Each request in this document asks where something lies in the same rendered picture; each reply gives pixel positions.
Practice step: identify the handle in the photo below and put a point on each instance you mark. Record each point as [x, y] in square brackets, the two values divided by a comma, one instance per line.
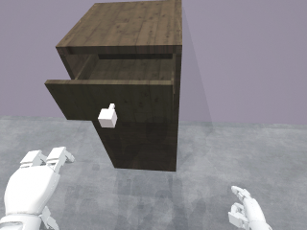
[108, 117]

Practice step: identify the robot right forearm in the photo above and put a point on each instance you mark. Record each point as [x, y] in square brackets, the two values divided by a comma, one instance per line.
[258, 225]

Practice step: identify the left robot hand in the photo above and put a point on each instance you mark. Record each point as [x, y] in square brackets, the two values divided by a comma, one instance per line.
[33, 184]

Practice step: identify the drawer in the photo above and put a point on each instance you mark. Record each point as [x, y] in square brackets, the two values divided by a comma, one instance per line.
[141, 86]

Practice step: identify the right robot hand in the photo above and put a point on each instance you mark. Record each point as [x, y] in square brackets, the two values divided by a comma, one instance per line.
[242, 215]

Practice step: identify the robot left forearm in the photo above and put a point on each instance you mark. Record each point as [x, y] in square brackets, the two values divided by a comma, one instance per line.
[20, 222]

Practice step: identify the cabinet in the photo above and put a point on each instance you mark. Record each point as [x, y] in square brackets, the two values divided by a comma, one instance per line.
[134, 27]

